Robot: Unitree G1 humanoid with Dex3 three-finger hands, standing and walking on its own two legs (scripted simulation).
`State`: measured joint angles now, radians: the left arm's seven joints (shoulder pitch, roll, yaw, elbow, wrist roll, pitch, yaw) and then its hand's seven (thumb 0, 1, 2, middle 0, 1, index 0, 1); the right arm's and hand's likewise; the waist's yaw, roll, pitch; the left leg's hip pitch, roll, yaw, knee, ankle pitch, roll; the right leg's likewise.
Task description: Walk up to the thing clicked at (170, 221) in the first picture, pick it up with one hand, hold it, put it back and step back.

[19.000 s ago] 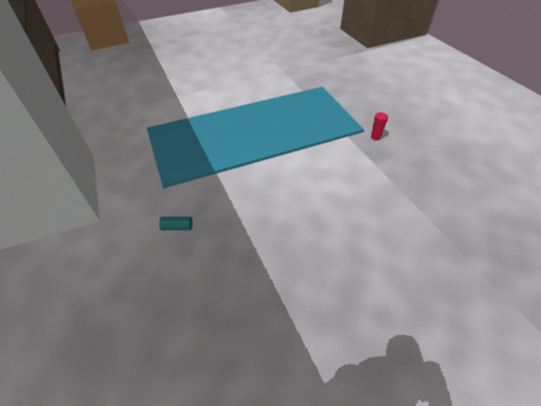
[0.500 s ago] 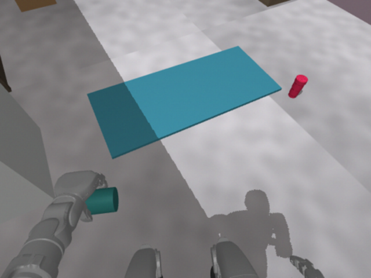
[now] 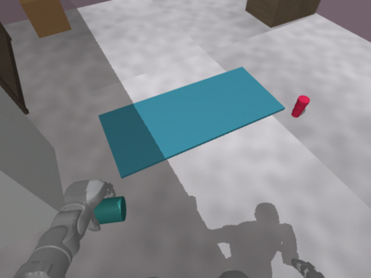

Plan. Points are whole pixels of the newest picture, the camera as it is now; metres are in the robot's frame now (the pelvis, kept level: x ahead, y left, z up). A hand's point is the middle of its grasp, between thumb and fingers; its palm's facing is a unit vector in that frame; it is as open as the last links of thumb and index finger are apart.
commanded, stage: hold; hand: left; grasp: from above
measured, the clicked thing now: (96, 211) +0.31 +0.23 -0.12
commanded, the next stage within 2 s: crouch in 1.86 s
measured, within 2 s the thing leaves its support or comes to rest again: neither
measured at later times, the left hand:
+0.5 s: hand (89, 202) +0.31 +0.22 -0.05, palm faces -0.50 -0.03 -0.87, open 8.9 cm
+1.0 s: hand (86, 213) +0.28 +0.22 -0.03, palm faces -0.49 -0.03 -0.87, open 8.8 cm
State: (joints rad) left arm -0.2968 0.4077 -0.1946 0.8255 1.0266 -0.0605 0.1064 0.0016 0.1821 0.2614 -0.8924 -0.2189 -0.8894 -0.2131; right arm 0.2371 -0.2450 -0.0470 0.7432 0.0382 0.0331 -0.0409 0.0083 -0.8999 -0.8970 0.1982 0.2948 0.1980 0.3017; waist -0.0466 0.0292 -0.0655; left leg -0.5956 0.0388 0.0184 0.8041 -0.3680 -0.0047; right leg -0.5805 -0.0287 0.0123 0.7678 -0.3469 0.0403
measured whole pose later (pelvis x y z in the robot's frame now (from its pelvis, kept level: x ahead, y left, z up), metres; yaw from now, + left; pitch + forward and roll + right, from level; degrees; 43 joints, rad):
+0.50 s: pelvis +0.02 +0.00 +0.02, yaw +0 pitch +6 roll +0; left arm -0.25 0.42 -0.19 0.75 1.03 -0.08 0.02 0.00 0.20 0.25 -0.89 -0.18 -0.89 -0.18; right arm 0.23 -0.26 -0.06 0.71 0.04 0.07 -0.04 0.01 -0.89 -0.89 0.20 0.29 0.20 0.30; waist -0.03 0.03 -0.06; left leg -0.42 0.04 0.03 0.66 -0.33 -0.01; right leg -0.42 -0.03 0.02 0.64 -0.32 0.04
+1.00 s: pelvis +0.00 -0.01 +0.02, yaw +0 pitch +2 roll +0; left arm -0.22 0.42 -0.20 0.68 1.01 -0.09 -0.02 0.00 0.22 0.20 -0.90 -0.18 -0.90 -0.17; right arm 0.19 -0.26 -0.04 0.70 0.04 0.08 -0.06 0.01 -0.90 -0.90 0.20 0.29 0.20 0.30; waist -0.01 0.04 -0.03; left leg -0.35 0.03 0.03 0.59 -0.27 -0.01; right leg -0.35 -0.03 0.02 0.58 -0.26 0.03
